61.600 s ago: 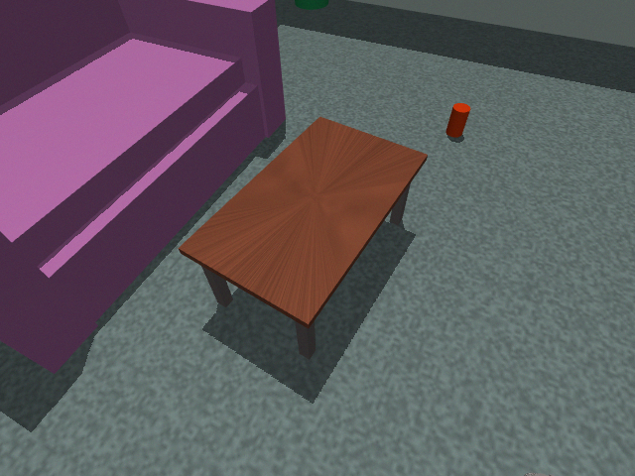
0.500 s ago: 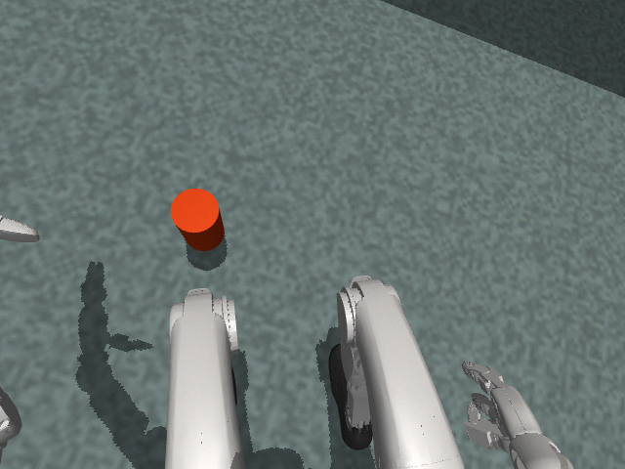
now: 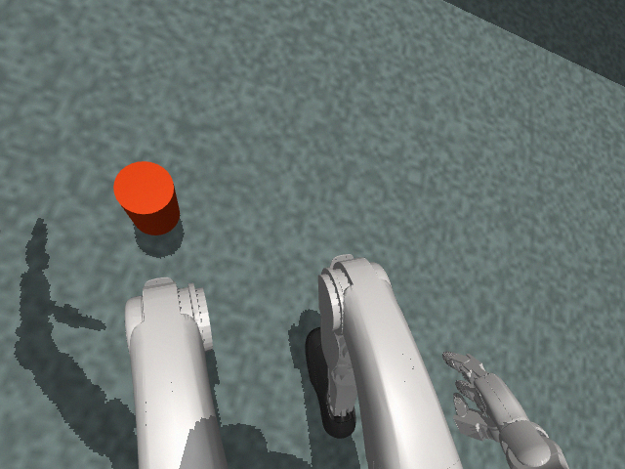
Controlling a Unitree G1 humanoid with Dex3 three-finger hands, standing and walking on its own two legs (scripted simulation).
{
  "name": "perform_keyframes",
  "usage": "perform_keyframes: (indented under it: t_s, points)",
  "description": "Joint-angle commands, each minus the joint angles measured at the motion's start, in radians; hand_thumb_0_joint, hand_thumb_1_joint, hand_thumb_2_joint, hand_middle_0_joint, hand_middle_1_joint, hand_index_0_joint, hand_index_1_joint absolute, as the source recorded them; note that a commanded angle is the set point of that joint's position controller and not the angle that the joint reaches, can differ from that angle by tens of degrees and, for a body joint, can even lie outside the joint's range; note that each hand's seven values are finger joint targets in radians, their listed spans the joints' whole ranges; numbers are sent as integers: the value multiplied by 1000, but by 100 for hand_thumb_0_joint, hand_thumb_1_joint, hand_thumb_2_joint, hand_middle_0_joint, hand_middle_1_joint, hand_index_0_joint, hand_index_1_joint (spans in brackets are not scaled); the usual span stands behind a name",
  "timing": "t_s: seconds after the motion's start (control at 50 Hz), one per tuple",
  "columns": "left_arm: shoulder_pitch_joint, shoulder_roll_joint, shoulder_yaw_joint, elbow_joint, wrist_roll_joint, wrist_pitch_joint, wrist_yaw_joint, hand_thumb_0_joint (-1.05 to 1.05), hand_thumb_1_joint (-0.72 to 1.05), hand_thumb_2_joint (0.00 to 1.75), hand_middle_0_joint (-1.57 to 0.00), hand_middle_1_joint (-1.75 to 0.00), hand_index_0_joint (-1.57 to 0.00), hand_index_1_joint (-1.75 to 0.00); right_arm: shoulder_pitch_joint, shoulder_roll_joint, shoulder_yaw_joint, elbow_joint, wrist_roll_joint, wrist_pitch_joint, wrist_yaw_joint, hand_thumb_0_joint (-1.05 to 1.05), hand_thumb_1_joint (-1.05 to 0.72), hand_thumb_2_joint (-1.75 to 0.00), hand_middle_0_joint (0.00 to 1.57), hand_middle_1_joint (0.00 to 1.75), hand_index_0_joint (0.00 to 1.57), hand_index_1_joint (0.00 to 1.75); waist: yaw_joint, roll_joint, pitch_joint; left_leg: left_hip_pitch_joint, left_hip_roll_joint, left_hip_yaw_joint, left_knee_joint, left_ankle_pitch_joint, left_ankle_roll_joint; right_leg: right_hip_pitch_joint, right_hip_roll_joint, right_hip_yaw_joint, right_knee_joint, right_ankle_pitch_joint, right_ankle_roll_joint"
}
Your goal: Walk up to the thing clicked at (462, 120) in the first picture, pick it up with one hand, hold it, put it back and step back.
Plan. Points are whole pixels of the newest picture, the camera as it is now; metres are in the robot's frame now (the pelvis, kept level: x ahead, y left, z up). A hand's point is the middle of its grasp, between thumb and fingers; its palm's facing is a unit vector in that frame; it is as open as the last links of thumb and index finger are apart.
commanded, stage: approach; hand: left
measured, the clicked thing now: (150, 201) +0.48 +0.19 -0.30
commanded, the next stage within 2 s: close in in 0.20 s
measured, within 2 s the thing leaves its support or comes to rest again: neither
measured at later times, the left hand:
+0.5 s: hand (104, 195) +0.47 +0.24 -0.22, palm faces +0.00 -1.00 +0.03, open 16.9 cm
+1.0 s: hand (139, 202) +0.47 +0.20 -0.25, palm faces +0.00 -1.00 +0.00, open 16.4 cm
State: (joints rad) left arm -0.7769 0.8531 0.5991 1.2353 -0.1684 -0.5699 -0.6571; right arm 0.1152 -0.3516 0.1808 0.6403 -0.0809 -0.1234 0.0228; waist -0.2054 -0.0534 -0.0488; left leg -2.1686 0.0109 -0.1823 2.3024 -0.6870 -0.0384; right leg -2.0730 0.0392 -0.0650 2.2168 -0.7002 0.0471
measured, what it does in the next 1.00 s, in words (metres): lowers itself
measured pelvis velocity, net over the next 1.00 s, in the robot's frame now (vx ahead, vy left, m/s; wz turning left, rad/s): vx -0.01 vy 0.02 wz -0.15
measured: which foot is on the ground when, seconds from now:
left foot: down 0.00-1.00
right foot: down 0.00-1.00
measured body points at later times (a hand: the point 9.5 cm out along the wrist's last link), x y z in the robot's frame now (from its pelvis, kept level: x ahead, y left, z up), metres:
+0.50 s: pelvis -0.01 +0.01 -0.08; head +0.25 +0.13 +0.27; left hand +0.47 +0.30 -0.22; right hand +0.10 -0.25 -0.13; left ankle +0.08 +0.13 -0.34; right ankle +0.10 -0.13 -0.34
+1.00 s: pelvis -0.01 +0.02 -0.08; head +0.25 +0.17 +0.25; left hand +0.46 +0.25 -0.25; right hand +0.10 -0.25 -0.11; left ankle +0.08 +0.13 -0.34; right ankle +0.10 -0.13 -0.34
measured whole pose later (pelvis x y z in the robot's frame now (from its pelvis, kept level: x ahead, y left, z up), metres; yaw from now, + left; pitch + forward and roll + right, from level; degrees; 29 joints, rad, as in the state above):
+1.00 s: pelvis -0.01 +0.02 -0.08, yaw -8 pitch +15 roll -18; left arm -0.76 0.86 0.38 1.52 -0.06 -1.05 -0.14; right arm -0.14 -0.38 0.53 0.55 -0.36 0.02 0.13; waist -0.32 -0.26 0.29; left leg -2.22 -0.02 -0.40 2.64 -0.71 -0.04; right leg -2.06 0.11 -0.21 2.40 -0.66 0.09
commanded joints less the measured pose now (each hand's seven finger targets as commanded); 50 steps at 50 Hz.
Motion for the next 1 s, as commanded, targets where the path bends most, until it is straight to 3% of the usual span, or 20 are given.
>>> perform_keyframes:
  t_s: [0.0,0.02,0.12,0.18,0.26,0.28,0.44,0.5,0.62,0.64,0.66,0.68,0.76,0.98]
  points:
    - [-259,304,47,-153,-15,-133,20,0,-46,10,-3,-14,-5,-12,108,-264,-48,-50,-27,4,7,0,-86,-89,20,30,20,30,-3,337,-562,467,28,68,-202,171,36,233,11,-104,-142,184,-86]
    - [-242,300,53,-158,-8,-146,34,0,-46,10,-3,-14,-5,-12,95,-267,-41,-64,-37,12,11,0,-87,-89,20,30,20,30,1,357,-574,491,32,66,-189,191,32,232,12,-109,-126,198,-86]
    - [-281,325,53,-169,35,-206,106,0,-48,10,-4,-14,-5,-12,60,-298,-2,-54,-91,53,24,0,-87,-89,20,30,20,30,-32,465,-582,537,43,47,-134,245,18,228,14,-133,-62,244,-82]
    - [-239,294,43,-127,34,-238,134,0,-49,10,-5,-14,-5,-13,35,-310,27,-56,-114,70,31,0,-87,-89,20,30,20,30,-64,437,-552,494,44,35,-92,211,22,246,22,-148,-57,238,-73]
    - [-235,302,22,-55,35,-294,163,0,-48,8,-4,-13,-6,-11,-20,-335,77,-66,-138,85,33,0,-88,-89,20,30,20,30,-112,412,-472,447,51,4,-55,186,21,238,30,-180,-26,233,-68]
    - [-217,266,0,-12,29,-303,168,0,-46,8,-4,-13,-5,-11,-31,-333,90,-70,-145,88,34,0,-88,-89,20,30,20,30,-128,374,-454,416,50,3,-33,174,25,251,34,-182,-32,235,-63]
    - [-210,269,-21,67,19,-421,266,0,-47,16,-15,-24,-19,-20,-123,-366,174,-100,-199,104,50,0,-88,-89,20,30,20,30,-160,359,-374,375,54,-34,19,148,20,292,55,-227,-4,244,-52]
    - [-213,276,-21,74,35,-452,321,0,-49,14,-13,-22,-17,-18,-137,-380,189,-101,-220,112,55,0,-89,-89,20,30,20,30,-168,387,-343,387,57,-49,23,150,14,285,58,-242,10,253,-50]
    - [-190,237,-76,103,76,-498,406,0,-47,17,-17,-24,-20,-21,-165,-383,211,-101,-254,140,69,0,-90,-90,20,30,20,30,-195,385,-288,374,57,-65,30,163,11,303,65,-255,14,285,-46]
    - [-183,222,-88,110,76,-501,412,0,-47,17,-17,-24,-20,-21,-179,-383,209,-103,-254,143,70,0,-90,-90,20,30,20,30,-191,373,-271,366,57,-64,31,153,12,285,65,-256,12,276,-47]
    - [-196,229,-98,111,75,-506,419,0,-48,18,-17,-25,-20,-22,-184,-388,212,-102,-257,144,71,0,-90,-90,20,30,20,30,-198,382,-260,356,55,-64,32,134,13,286,67,-256,10,267,-48]
    - [-210,195,-126,118,73,-511,424,0,-47,20,-20,-28,-23,-25,-187,-393,213,-105,-258,146,75,0,-90,-90,20,30,20,30,-218,373,-250,352,54,-72,27,120,12,276,68,-264,11,260,-47]
    - [-218,146,-181,128,80,-525,452,0,-48,20,-20,-28,-23,-25,-195,-397,215,-101,-267,146,81,0,-90,-90,20,30,20,30,-234,356,-242,366,47,-89,28,108,10,262,74,-277,9,257,-44]
    - [-237,130,-237,154,112,-573,545,0,-54,19,-17,-26,-20,-24,-217,-385,240,-93,-287,157,95,0,-90,-90,20,30,20,30,-238,352,-216,368,42,-103,37,122,12,288,88,-279,-6,279,-42]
